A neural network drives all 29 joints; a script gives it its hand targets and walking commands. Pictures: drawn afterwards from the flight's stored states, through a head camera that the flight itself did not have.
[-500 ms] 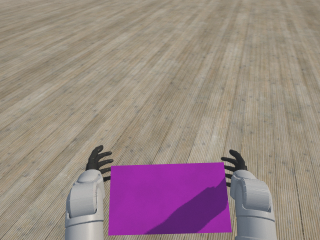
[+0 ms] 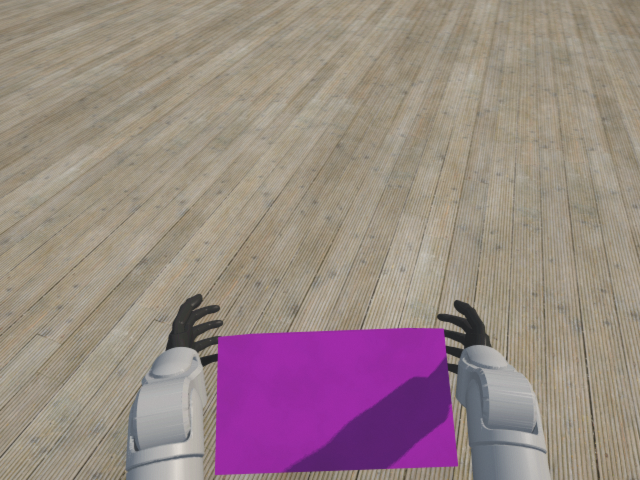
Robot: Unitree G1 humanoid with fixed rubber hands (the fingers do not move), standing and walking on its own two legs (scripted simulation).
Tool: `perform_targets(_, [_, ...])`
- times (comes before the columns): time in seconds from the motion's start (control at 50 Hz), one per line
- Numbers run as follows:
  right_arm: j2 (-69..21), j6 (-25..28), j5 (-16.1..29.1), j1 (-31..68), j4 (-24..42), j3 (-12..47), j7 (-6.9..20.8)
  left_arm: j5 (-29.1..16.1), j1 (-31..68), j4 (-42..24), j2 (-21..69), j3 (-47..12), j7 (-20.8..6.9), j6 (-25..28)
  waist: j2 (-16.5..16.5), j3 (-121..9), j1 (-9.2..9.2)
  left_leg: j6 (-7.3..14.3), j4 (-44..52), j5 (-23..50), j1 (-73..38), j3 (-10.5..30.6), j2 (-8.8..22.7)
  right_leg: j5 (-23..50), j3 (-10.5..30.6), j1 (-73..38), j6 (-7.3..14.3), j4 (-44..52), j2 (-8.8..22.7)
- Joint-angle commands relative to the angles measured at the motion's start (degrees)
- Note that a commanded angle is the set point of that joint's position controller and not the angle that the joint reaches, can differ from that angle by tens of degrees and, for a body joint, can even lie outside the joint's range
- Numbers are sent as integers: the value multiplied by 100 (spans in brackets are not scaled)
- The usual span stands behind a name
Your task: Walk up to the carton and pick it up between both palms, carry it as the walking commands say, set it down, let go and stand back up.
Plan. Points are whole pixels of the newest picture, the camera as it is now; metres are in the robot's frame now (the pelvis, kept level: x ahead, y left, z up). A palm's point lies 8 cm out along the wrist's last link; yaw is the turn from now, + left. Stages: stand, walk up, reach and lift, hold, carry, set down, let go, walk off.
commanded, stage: carry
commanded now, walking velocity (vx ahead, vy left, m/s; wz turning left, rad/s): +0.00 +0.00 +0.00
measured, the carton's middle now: (332, 385) +0.28 +0.00 -0.07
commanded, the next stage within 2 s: none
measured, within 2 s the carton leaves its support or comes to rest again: neither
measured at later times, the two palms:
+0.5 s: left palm (191, 359) +0.26 +0.17 +0.05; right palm (482, 358) +0.25 -0.19 +0.03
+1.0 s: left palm (186, 366) +0.26 +0.18 +0.04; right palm (471, 357) +0.26 -0.18 +0.03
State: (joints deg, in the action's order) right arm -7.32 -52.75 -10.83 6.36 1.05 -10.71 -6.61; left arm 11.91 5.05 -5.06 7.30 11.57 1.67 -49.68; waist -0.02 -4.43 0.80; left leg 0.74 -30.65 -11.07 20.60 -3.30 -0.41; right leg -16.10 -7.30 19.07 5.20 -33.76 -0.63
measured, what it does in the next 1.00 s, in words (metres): stands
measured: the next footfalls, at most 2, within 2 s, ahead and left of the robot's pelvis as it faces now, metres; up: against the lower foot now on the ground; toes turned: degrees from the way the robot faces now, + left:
left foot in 1.74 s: -0.03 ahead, +0.24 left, +0.00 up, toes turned +14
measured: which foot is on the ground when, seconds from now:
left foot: down 0.00-1.00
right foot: down 0.00-1.00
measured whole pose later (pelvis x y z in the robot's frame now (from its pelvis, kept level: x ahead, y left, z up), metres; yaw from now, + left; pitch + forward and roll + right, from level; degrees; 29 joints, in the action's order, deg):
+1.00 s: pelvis +0.00 +0.00 +0.00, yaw +0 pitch +1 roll +1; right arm -7.1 -47.5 -11.0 6.9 -1.9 -10.9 -6.6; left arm 12.0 4.3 -2.0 7.3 11.7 1.7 -44.0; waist 0.9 -2.5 0.8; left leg 0.6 -31.6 -11.4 20.9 -2.9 -0.1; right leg -16.3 -8.2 18.8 5.3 -34.1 -0.5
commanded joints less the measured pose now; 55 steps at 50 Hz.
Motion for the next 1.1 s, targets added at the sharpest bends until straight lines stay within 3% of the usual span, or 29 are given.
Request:
perform_targets(0.0, [-4881, 524, 2289, 4039, 1662, 4353, 2024, -2136, 2519, -408, 5365, -4568, -1610, 52, -167, -2018, -29, 156, 235, 595, -501, 765, 680, 1052, 1147, -989, 38, 824, 1093])
perform_targets(0.02, [-5020, 478, 2220, 3734, 1179, 4343, 2020, -2139, 2722, -328, 5268, -4437, -1627, 55, 198, -1764, -36, 163, 251, 714, -375, 812, 774, 1166, 1059, -922, 37, 799, 1036])
perform_targets(0.04, [-4846, 580, 1954, 3528, 593, 3984, 2066, -1815, 2249, 613, 5287, -4191, -1638, 173, -142, -1923, -4, 211, 299, 632, -778, 684, 730, 822, 1102, -738, -14, 661, 1009])
perform_targets(0.06, [-4843, 513, 2165, 3875, 1254, 4278, 2040, -2229, 3203, -746, 5104, -4521, -1589, 220, 73, -2064, -66, 213, 264, 965, -732, 784, 724, 1224, 1070, -731, 15, 697, 1003])
perform_targets(0.08, [-4920, 437, 2208, 3514, 998, 4239, 2084, -2014, 2554, -106, 5180, -4464, -1569, 73, -178, -1802, 2, 200, 265, 583, -800, 772, 784, 706, 1143, -440, 18, 812, 997])
perform_targets(0.14, [-4998, 547, 2250, 3688, 1177, 4370, 2088, -2345, 3285, -897, 5334, -4790, -1586, 204, -67, -1653, -16, 145, 301, 851, -675, 726, 740, 984, 1100, -617, -17, 683, 1034])
perform_targets(0.2, [-4762, 599, 2106, 3878, 1047, 4133, 2048, -2033, 2509, 244, 5029, -4262, -1594, 144, -61, -1940, -46, 154, 205, 401, -753, 721, 700, 659, 1303, -572, 23, 997, 1077])
perform_targets(0.26, [-4744, 624, 1979, 3944, 984, 4173, 2007, -2045, 2728, 313, 5073, -4158, -1636, 228, 465, -1851, -38, 214, 102, 284, -604, 686, 572, 1411, 1436, -694, -11, 1123, 1213])
perform_targets(0.28, [-4710, 570, 2116, 3978, 1415, 4217, 1999, -2201, 2943, -281, 5097, -4412, -1584, 181, 455, -1575, -40, 165, 35, -58, -516, 570, 468, 946, 1458, -413, 58, 1328, 1326])
perform_targets(0.34, [-4955, 563, 2159, 3798, 893, 4225, 2055, -2014, 2890, -125, 5306, -4377, -1609, 210, 246, -1235, 9, 55, 335, -222, -502, 560, 476, -179, 1379, -190, 73, 1430, 1293])
perform_targets(0.38, [-4898, 553, 2170, 3659, 891, 4199, 2064, -2052, 2952, -324, 5079, -4456, -1593, 204, -230, -1804, -8, 153, 387, 160, -904, 691, 521, 511, 1468, -373, 55, 1110, 1252])
perform_targets(0.42, [-4834, 655, 2029, 3918, 738, 4083, 2092, -1825, 2698, 287, 5133, -4196, -1597, 253, 110, -1670, 4, 159, 267, 47, -795, 667, 590, 49, 1363, -273, -19, 1321, 1133])
perform_targets(0.5, [-5102, 642, 2158, 3881, 1095, 4324, 2085, -2090, 3240, -670, 5062, -4517, -1594, 280, 183, -1773, -35, 156, 406, 219, -641, 703, 609, 489, 1325, -565, 70, 1173, 1239])
perform_targets(0.52, [-5064, 656, 2129, 3791, 767, 4269, 2090, -1946, 2752, 127, 5182, -4319, -1615, 244, 118, -1921, -18, 186, 244, 324, -806, 733, 639, 769, 1366, -591, 46, 1079, 1173])
perform_targets(0.54, [-4986, 629, 2180, 3793, 1128, 4296, 2101, -2097, 3109, -572, 5119, -4409, -1612, 289, 102, -2022, -45, 151, 286, 509, -866, 630, 635, 973, 1270, -560, 40, 959, 1161])
perform_targets(0.56, [-4928, 671, 2120, 3626, 1030, 4270, 2084, -2018, 2293, 441, 5453, -4371, -1614, 203, -77, -1764, 3, 149, 271, 407, -654, 719, 684, 665, 1226, -519, 8, 916, 1060])
perform_targets(0.6, [-4837, 772, 1911, 3404, 548, 4055, 2089, -1930, 2625, 195, 5332, -4436, -1618, 352, -255, -1846, -14, 215, 321, 739, -612, 848, 787, 811, 1090, -672, -7, 738, 934])
perform_targets(0.62, [-4795, 784, 2057, 3757, 1053, 4194, 2098, -1977, 2887, -238, 4995, -4295, -1593, 371, -157, -1923, -51, 221, 293, 877, -586, 883, 883, 976, 983, -796, -17, 729, 902])
perform_targets(0.64, [-4877, 733, 2085, 3475, 717, 4236, 2108, -1966, 2421, 390, 5281, -4373, -1606, 337, -256, -1910, -39, 228, 365, 490, -410, 843, 868, 843, 995, -1078, -70, 619, 901])
perform_targets(0.68, [-4946, 810, 2096, 3794, 1003, 4358, 2072, -2030, 2564, 135, 5252, -4397, -1668, 398, 763, -1613, -5, 125, 19, 20, -260, 580, 501, 903, 1533, -702, 114, 1170, 1367])
perform_targets(0.7, [-4811, 786, 2140, 4093, 1256, 4259, 2086, -2017, 2730, -100, 5040, -4314, -1602, 423, 365, -1704, -30, 122, 123, -58, -496, 597, 521, 605, 1492, -475, 108, 1247, 1328])
perform_targets(0.78, [-4775, 808, 2127, 3897, 1242, 4389, 2080, -2026, 2830, -124, 5062, -4390, -1613, 426, 516, -1562, -27, 84, 203, 20, -594, 350, 364, 775, 1240, -478, 72, 1233, 1298])
perform_targets(0.82, [-4880, 899, 2033, 3877, 980, 4340, 2088, -1853, 2743, -167, 4977, -4306, -1612, 535, 105, -1871, 16, 180, 278, 309, -930, 660, 516, 458, 1240, -352, 30, 1169, 1184])
perform_targets(0.86, [-4847, 885, 2107, 3571, 868, 4375, 2120, -1973, 2488, 116, 5172, -4500, -1643, 520, 162, -1649, 8, 141, 206, 581, -846, 594, 638, 1060, 1172, -506, -76, 1010, 1192])
perform_targets(0.92, [-4814, 960, 1938, 3487, 470, 4107, 2134, -1908, 2879, -22, 4979, -4381, -1630, 589, -485, -1964, -35, 200, 339, 1025, -609, 880, 924, 1175, 958, -1022, -13, 543, 923])
perform_targets(1.0, [-5053, 1090, 1989, 3515, 927, 4278, 2125, -2046, 2966, -488, 5153, -4655, -1666, 694, -2, -2219, 44, 240, 184, 993, -792, 824, 812, 957, 1009, -873, -7, 531, 941])
perform_targets(1.04, [-4820, 1050, 1770, 3390, 489, 4049, 2090, -1826, 2513, 584, 5014, -4294, -1660, 613, -133, -1880, 50, 259, 238, 528, -620, 792, 837, 771, 1150, -729, 22, 704, 963])
perform_targets(1.06, [-4714, 1075, 1892, 3588, 930, 4115, 2111, -1927, 2858, -259, 4824, -4361, -1622, 713, -3, -1876, 15, 247, 176, 602, -665, 785, 836, 936, 1094, -595, -51, 782, 998])
perform_targets(1.08, [-4689, 1032, 1812, 3439, 719, 4011, 2107, -1940, 2645, 215, 5033, -4383, -1586, 595, -194, -1900, 27, 281, 280, 397, -601, 856, 765, 448, 1191, -572, 44, 884, 1078])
